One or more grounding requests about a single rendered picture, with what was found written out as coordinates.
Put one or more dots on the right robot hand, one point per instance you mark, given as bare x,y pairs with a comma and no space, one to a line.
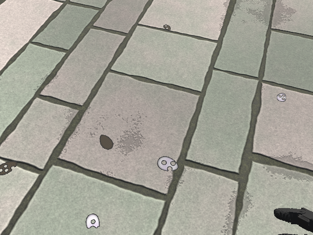
302,217

